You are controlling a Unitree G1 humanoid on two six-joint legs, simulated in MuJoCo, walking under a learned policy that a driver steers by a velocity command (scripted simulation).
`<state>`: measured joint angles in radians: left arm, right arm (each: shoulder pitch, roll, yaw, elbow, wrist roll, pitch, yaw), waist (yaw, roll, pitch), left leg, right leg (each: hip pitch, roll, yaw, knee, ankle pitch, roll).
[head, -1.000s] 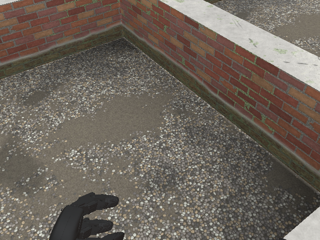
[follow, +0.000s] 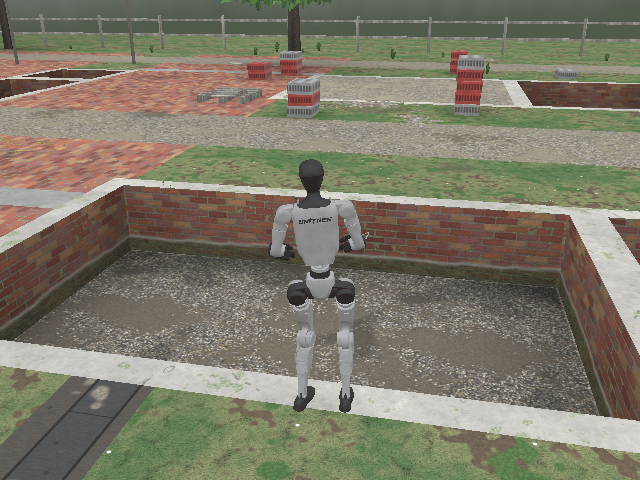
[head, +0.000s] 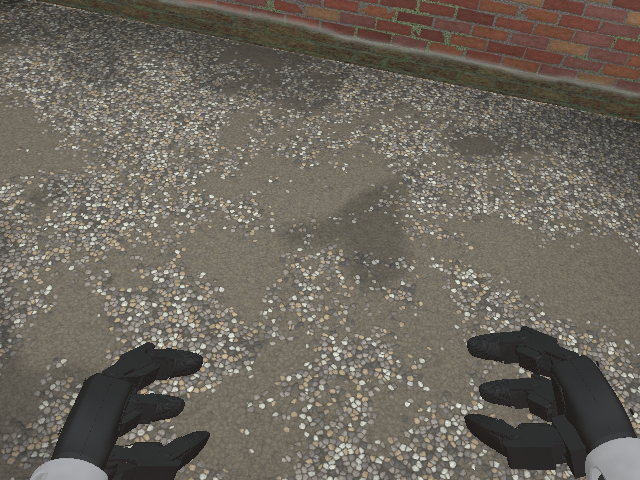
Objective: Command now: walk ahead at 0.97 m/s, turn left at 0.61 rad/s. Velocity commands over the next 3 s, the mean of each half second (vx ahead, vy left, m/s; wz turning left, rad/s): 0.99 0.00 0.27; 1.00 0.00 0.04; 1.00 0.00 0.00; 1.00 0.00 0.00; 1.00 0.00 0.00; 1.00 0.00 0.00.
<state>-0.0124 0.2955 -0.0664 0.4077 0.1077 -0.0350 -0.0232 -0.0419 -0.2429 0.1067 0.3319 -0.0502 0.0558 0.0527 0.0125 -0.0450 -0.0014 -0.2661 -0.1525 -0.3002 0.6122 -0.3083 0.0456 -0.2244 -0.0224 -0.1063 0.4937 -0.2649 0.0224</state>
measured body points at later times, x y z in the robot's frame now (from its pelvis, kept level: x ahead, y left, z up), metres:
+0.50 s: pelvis -0.01 -0.01 +0.01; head +0.00 +0.00 +0.46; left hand +0.26 +0.19 +0.01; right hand +0.28 -0.17 +0.02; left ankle +0.00 +0.09 -0.73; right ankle +0.00 -0.13 -0.73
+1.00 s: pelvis +0.00 -0.05 +0.01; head -0.01 -0.04 +0.46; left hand +0.26 +0.15 +0.02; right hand +0.27 -0.22 +0.00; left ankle +0.00 +0.09 -0.73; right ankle -0.01 -0.13 -0.73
